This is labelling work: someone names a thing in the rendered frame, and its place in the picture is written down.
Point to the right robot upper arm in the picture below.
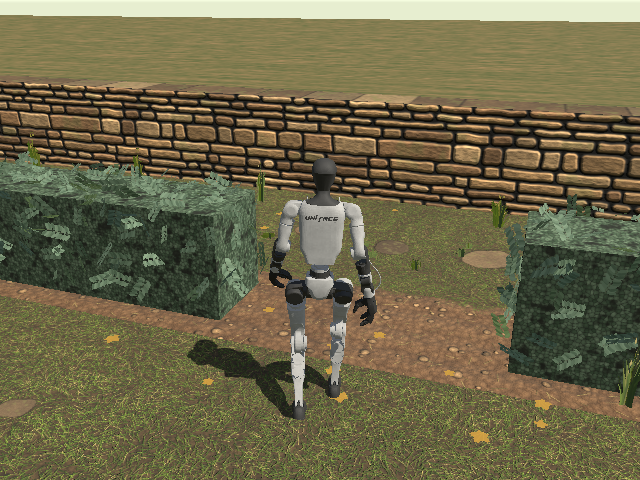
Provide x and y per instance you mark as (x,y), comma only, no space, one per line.
(353,213)

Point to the right robot hand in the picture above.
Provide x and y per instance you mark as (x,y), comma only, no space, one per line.
(372,309)

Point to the left robot hand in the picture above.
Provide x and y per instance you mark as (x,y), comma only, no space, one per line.
(283,274)

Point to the robot right thigh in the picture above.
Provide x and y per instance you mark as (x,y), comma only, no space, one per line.
(342,297)

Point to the left robot foot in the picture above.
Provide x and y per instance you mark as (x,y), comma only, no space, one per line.
(298,411)

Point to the robot left forearm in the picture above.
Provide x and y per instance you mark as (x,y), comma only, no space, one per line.
(277,259)

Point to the left robot upper arm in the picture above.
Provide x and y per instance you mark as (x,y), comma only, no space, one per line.
(290,211)

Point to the robot right forearm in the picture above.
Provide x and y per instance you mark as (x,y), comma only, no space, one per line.
(365,277)

